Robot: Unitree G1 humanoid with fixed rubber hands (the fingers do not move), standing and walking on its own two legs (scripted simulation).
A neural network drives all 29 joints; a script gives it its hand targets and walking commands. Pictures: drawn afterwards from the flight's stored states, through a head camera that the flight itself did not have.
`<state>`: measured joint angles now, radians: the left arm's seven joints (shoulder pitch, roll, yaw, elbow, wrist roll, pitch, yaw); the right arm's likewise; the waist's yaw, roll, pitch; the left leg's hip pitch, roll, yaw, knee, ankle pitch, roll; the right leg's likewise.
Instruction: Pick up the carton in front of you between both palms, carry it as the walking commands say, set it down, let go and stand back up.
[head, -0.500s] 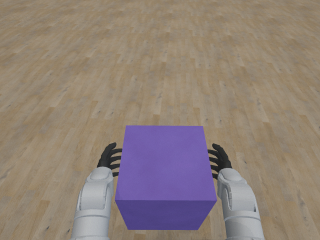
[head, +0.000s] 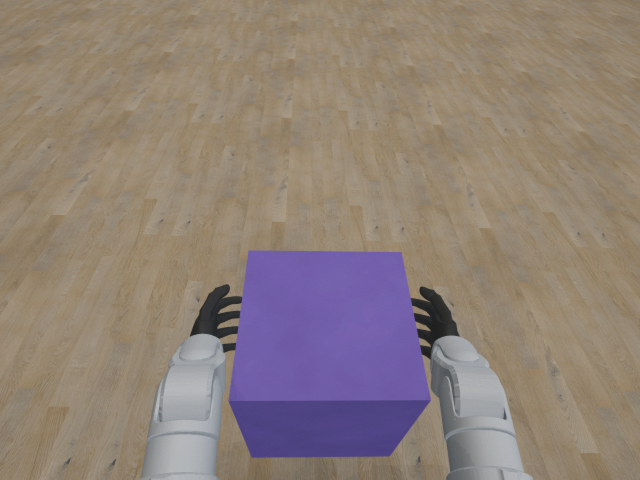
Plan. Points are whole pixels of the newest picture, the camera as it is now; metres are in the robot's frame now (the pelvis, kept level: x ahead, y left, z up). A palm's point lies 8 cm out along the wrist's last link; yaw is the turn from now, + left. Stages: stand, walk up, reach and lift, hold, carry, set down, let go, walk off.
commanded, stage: hold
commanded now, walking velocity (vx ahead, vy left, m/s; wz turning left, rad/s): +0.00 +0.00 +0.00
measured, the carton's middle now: (323, 359) +0.30 +0.00 -0.05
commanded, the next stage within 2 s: set down in 0.36 s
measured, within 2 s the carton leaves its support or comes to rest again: neither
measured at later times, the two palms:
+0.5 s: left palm (188, 318) +0.30 +0.18 +0.04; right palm (422, 330) +0.29 -0.12 +0.05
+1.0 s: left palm (206, 359) +0.35 +0.19 -0.15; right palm (381, 352) +0.36 -0.11 -0.14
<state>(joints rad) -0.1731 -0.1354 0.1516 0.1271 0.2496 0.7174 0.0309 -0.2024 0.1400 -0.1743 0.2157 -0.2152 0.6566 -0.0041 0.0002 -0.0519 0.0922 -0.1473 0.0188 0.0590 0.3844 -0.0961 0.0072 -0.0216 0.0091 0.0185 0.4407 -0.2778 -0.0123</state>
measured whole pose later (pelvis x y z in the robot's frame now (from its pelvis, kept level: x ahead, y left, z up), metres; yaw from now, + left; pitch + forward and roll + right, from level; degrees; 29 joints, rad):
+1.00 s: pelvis -0.02 +0.00 -0.06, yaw +0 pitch +20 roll -1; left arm -0.62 -0.07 0.41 0.55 0.30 0.19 -0.04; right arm -0.60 0.19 -0.42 0.56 -0.26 0.15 -0.07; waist 0.06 -0.07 0.11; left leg -1.02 0.03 0.00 0.87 -0.21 0.01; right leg -0.89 0.05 0.01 0.95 -0.42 -0.01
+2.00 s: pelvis -0.07 +0.00 -0.31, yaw -3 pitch +46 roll -4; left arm -1.20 0.09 0.48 0.65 0.23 0.35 0.04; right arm -1.28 -0.07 -0.40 0.80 -0.15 0.28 -0.10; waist 0.10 -0.09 0.05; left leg -2.20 0.02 -0.05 1.76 -0.37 0.00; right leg -2.03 0.11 -0.02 1.89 -0.67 0.02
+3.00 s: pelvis -0.08 -0.01 -0.39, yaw -4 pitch +38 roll +0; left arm -1.52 0.36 0.46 1.01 0.06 0.23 -0.04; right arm -1.62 -0.22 -0.14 1.03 -0.01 0.23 -0.09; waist 0.15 -0.02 0.44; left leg -2.31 0.07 -0.03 2.05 -0.40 -0.01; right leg -2.17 0.17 0.01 2.22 -0.70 0.02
